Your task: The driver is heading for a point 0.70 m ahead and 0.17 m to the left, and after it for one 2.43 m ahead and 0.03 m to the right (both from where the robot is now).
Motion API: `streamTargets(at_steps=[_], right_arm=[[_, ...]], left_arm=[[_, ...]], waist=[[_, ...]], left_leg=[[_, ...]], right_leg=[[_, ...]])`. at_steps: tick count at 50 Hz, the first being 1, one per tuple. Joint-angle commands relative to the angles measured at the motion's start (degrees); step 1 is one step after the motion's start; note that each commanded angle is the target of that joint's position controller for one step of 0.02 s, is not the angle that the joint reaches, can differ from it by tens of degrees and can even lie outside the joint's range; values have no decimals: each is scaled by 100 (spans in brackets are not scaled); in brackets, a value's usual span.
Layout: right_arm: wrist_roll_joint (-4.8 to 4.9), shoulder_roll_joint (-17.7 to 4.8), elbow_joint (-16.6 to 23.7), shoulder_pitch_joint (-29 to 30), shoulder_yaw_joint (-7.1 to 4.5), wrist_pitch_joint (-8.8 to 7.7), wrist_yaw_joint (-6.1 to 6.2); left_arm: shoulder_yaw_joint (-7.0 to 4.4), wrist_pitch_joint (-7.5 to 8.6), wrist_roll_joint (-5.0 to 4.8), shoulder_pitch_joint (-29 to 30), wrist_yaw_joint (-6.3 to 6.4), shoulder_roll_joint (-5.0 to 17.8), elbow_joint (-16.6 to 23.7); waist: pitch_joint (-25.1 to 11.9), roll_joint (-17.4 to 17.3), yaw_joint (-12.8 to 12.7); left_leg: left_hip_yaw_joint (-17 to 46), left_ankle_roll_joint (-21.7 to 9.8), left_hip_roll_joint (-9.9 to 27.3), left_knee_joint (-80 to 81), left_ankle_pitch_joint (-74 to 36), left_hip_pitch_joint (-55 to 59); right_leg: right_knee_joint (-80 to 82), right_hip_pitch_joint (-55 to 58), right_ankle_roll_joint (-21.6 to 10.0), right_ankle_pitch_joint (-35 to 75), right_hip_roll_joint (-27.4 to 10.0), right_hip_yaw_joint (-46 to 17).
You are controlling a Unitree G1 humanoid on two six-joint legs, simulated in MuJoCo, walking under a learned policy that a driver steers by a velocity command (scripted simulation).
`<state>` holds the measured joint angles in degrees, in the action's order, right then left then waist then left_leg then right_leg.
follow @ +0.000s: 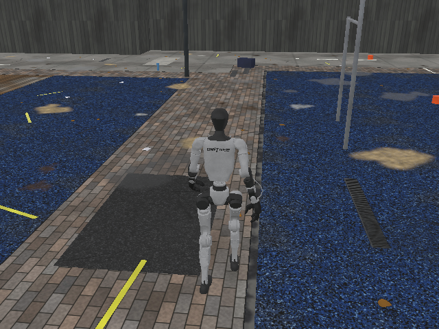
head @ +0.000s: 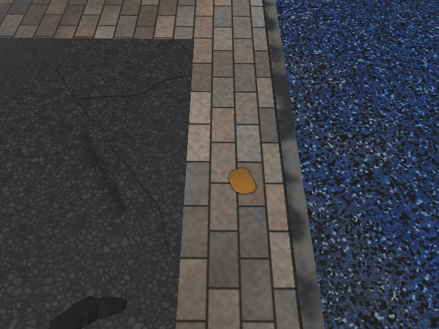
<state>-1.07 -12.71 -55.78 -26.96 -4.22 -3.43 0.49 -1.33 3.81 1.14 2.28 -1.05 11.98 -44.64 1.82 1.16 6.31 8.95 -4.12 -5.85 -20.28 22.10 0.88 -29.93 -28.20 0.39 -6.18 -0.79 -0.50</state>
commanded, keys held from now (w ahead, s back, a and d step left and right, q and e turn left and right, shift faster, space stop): w+q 0.68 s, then w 0.24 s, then w+e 0.08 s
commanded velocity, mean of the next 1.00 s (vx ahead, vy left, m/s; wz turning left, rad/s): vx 0.50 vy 0.00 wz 0.49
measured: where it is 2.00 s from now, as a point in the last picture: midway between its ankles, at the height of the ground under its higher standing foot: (110, 183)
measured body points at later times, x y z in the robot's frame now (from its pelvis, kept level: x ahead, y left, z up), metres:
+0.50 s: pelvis +0.24 +0.02 +0.00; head +0.28 +0.03 +0.45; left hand +0.14 +0.26 -0.14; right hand +0.52 -0.13 -0.09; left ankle +0.34 +0.15 -0.71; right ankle +0.13 -0.12 -0.73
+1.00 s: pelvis +0.48 +0.14 +0.01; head +0.51 +0.17 +0.45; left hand +0.53 +0.44 -0.11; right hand +0.60 -0.10 -0.12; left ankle +0.35 +0.13 -0.73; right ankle +0.70 +0.11 -0.69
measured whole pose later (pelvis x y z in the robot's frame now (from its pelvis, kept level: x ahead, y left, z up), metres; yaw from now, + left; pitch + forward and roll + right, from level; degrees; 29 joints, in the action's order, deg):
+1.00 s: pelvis +0.48 +0.14 +0.01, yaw +29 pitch +1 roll +1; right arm -0.7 -14.3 -50.6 -24.8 -2.5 -3.8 -0.1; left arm -1.9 0.7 1.8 -5.8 -2.2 14.3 -42.8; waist 1.7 2.7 3.5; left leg 4.2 -7.0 -8.1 -10.1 16.0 5.1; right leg -39.3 -36.9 -0.3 -0.8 -4.9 2.6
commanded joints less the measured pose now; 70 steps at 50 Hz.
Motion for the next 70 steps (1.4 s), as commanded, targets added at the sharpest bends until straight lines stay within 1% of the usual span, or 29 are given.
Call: streamTargets(at_steps=[1, 2, 3, 4, 5, 7, 12, 18, 23, 25, 27, 28, 29, 30, 31, 33, 35, 38, 45, 50, 53, 55, 56, 57, 58, 59, 61, 65, 70], right_arm=[[81, -849, 520, 410, -188, -123, -39], [267, -312, 767, 134, -75, -135, -38], [190, -546, 811, -235, -113, -76, -21], [61, -728, 653, -69, -140, 16, -6], [2, -653, 683, 336, -122, 36, -77], [-98, -537, 791, 589, -121, 130, -184], [-110, -461, 1117, 1206, -73, 326, -352], [-83, -331, 1571, 2376, 74, 300, -494], [-140, -432, 1860, 2947, 93, 297, -531], [-174, -527, 1828, 2675, 43, 297, -474], [-223, -756, 1415, 1267, -106, 207, -361], [-271, -1238, 1205, 379, -270, 179, -260], [-147, -1905, 1341, 622, -395, 205, -195], [-29, -1763, 1385, 340, -382, 280, -141], [0, -1564, 1273, 615, -325, 288, -93], [65, -1114, 1292, 1124, -196, 211, -70], [105, -906, 1339, 1307, -106, 105, -78], [101, -979, 1181, 968, -105, -20, -107], [102, -972, 829, 145, -46, -87, -74], [-11, -964, 623, -127, 15, -103, 2], [-79, -1087, 570, 134, 19, -132, 71], [-117, -1207, 556, 304, -3, -96, 87], [-80, -1118, 680, 362, 46, -120, 93], [107, -643, 854, -221, 131, -147, 12], [-115, -936, 873, 72, 91, -186, -9], [-112, -943, 1025, 536, 99, -215, -46], [-110, -889, 1151, 928, 132, -224, -93], [-198, -677, 1263, 895, 219, 63, -127], [-152, -606, 1695, 2148, 278, 86, -151]], left_arm=[[-372, 228, 111, -1847, 175, 1173, -72], [-477, 206, 265, -2399, 244, 1693, -18], [-508, 93, 194, -2138, 215, 1711, -46], [-376, 43, 144, -1658, 188, 1073, 100], [-276, 53, 89, -1372, 166, 680, 126], [-219, 112, 85, -1384, 183, 546, 16], [-283, 310, -18, -1855, 130, 702, -212], [-310, 281, -1, -2156, 125, 800, -358], [-377, 146, 7, -2579, 192, 1060, -534], [-411, 48, 13, -2642, 221, 1237, -587], [-411, -68, -16, -2594, 224, 1335, -546], [-346, -73, 16, -2620, 206, 1127, -343], [-230, -34, 4, -2703, 71, 532, 133], [-324, 11, 60, -1846, 61, 1036, 264], [-294, 71, -42, -1590, 37, 939, 372], [-268, 60, 40, -1813, 61, 878, 221], [-259, -148, 165, -2147, 31, 828, 133], [-231, -276, 158, -1914, -34, 694, 191], [-186, -246, 99, -594, -83, 667, 556], [-111, -175, 39, 40, -136, 628, 785], [-159, -143, 6, -582, -100, 740, 610], [-273, -86, 19, -2003, -4, 936, 148], [-364, -58, 121, -2911, 60, 1210, -66], [-578, -70, 192, -3246, 77, 1960, -110], [-507, -132, -86, -2761, -16, 1586, -126], [-466, -153, -138, -2182, -31, 1408, -11], [-362, -142, -80, -1875, -31, 1016, 6], [-379, -16, -124, -2071, -3, 1110, -143], [-440, -45, -151, -2551, 22, 1207, -213]], waist=[[-1082, 45, -1231], [-1850, 1071, -1222], [-1992, 1631, -855], [-1128, 640, -702], [-499, 105, -718], [-146, 398, -587], [-152, 361, -547], [164, 370, -748], [293, 381, -896], [39, 504, -745], [-800, 281, -120], [-1484, -330, 199], [-1827, -1642, -271], [-1680, -586, 150], [-921, -431, -56], [-310, -108, -561], [-409, -234, -825], [-248, -256, -791], [95, -398, -320], [351, -458, -153], [99, -581, -539], [-646, -487, -1193], [-1195, -211, -1562], [-1773, 1214, -1224], [-1641, 637, -1053], [-720, 319, -847], [-42, -183, -658], [-107, 97, -433], [90, 184, -816]], left_leg=[[474, -297, 722, -2318, -3344, -1313], [-217, -105, 22, -3984, -476, -2826], [-372, -141, 4, -4833, 952, -3627], [-299, -169, 454, -5200, 451, -3837], [-354, -120, 640, -5015, -12, -3768], [-439, -13, 891, -4649, -329, -3531], [-586, 139, 1020, -4476, -981, -3998], [-1031, 177, 1027, -2685, -2101, -3871], [-1529, -155, 814, -1691, -1446, -3489], [-1761, -381, 433, -1498, -810, -2907], [-1739, -701, 3, -898, -846, -1149], [-368, -997, 973, -701, -170, 403], [2728, -1775, 2533, -112, -217, 1881], [3074, -1717, 2516, 350, -654, 1746], [2079, -1588, 2364, 332, -1424, 1141], [1084, -1237, 1777, 451, -2785, -202], [659, -1176, 1497, 605, -3220, -712], [398, -1120, 1334, 905, -3245, -913], [231, -701, 1316, 1004, -3667, -58], [-49, -637, 1531, 985, -4193, 545], [-425, -440, 1623, 317, -6250, 672], [-764, -291, 1464, -1504, -7003, 561], [-926, -210, 1297, -2990, -5542, -475], [-1238, 165, 133, -5486, -1538, -2702], [-512, 71, 58, -5945, 376, -3511], [-371, 65, 464, -5832, -88, -3826], [-468, 137, 840, -5127, -452, -3586], [-700, 486, 1002, -4230, -596, -3155], [-847, 770, 1025, -2651, -1753, -3619]], right_leg=[[619, 2978, -431, -580, -573, -630], [924, 4455, -786, -1331, -2143, -2644], [1453, 4311, -1213, -1643, -2587, -4258], [1472, 3537, -1156, -2183, -2353, -3557], [1616, 2780, -1045, -1834, -1992, -2611], [1845, 2144, -836, -667, -1570, -1459], [2059, 2289, -932, 859, -1509, -343], [2163, 2354, -811, 1169, -1307, 715], [1748, 3075, -686, 2126, -1539, 1147], [877, 3342, -615, 3918, -1561, 1379], [-1242, 2913, -478, 4132, -1438, 1605], [-2964, 1605, -288, 2088, -1293, 1608], [-4789, -950, 78, -2712, -122, 1155], [-5075, -1585, 51, -2348, -136, 91], [-4840, -1766, -18, -1666, -418, 9], [-3931, -993, 8, -1268, -699, -36], [-3620, -444, 119, -1238, -723, -26], [-3101, -594, 198, -729, -684, 118], [-1527, -1289, 107, 597, -548, 198], [-598, -1135, -247, 497, -272, 466], [-274, -16, -627, -168, 184, 619], [171, 1521, -896, -240, 536, 668], [224, 2956, -1192, -402, -201, -215], [531, 4549, -2221, -462, -1843, -3311], [1301, 4350, -2245, -442, -1881, -4409], [1364, 3475, -2111, -785, -1753, -3458], [1649, 2266, -1797, -22, -1253, -2443], [1891, 1519, -1672, 882, -702, -1601], [1963, 1690, -1420, 838, -422, -1497]])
